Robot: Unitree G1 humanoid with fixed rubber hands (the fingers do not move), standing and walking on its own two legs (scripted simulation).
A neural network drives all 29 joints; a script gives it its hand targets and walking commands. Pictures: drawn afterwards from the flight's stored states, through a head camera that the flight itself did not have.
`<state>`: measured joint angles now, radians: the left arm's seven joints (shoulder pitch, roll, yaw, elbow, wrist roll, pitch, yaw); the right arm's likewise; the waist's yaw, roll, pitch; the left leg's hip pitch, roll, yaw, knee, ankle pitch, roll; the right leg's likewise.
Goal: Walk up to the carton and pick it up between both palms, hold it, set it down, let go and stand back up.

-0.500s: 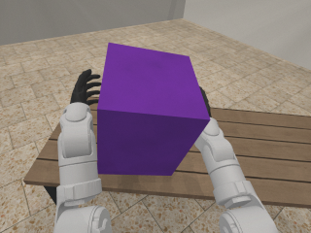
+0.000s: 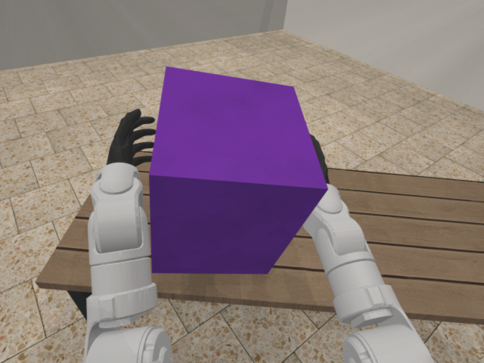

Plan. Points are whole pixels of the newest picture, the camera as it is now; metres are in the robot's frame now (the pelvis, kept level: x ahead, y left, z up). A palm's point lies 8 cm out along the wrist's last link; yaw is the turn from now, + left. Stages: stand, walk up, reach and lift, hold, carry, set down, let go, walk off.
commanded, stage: hold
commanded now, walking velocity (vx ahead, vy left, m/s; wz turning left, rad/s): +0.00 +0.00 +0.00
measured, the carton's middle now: (221, 180) +0.37 +0.02 +0.15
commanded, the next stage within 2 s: set down in 0.88 s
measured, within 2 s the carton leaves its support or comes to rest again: neither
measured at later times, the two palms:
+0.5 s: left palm (127, 162) +0.36 +0.15 +0.20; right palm (315, 179) +0.35 -0.14 +0.17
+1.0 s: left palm (122, 161) +0.35 +0.16 +0.21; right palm (313, 177) +0.35 -0.13 +0.17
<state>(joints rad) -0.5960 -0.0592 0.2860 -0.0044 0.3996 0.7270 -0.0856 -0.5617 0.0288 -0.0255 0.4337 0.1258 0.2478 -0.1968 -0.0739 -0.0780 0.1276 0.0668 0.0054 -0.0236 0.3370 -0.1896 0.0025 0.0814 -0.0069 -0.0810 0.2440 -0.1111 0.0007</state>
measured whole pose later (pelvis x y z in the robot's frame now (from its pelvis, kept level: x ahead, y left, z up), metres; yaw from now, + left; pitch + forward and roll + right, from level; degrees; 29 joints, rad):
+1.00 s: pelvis +0.00 +0.00 +0.00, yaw +0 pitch -11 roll -1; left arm -0.59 -0.06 0.28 0.01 0.39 0.70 -0.09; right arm -0.55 0.04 -0.04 0.42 0.11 0.23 -0.19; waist -0.06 -0.07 0.10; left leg 0.06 0.00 -0.02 0.33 -0.19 0.00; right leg 0.07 -0.01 -0.08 0.24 -0.11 0.00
